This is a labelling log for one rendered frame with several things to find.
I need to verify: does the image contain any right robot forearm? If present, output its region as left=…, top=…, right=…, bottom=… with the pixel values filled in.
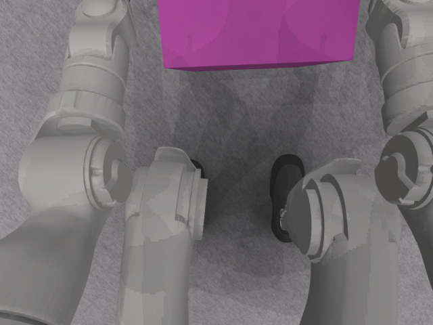
left=365, top=0, right=433, bottom=137

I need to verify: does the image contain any left robot upper arm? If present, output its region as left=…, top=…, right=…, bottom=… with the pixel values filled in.
left=0, top=135, right=133, bottom=325

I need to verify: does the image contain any robot left thigh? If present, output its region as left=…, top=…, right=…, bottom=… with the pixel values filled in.
left=115, top=160, right=208, bottom=325

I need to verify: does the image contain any right robot upper arm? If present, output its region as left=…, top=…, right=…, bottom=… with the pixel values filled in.
left=374, top=127, right=433, bottom=290

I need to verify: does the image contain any left robot forearm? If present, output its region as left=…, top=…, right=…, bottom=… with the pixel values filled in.
left=18, top=0, right=137, bottom=192

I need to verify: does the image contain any left robot foot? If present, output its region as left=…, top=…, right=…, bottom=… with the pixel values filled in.
left=190, top=159, right=204, bottom=179

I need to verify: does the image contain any carton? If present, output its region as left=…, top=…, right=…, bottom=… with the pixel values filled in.
left=158, top=0, right=360, bottom=72

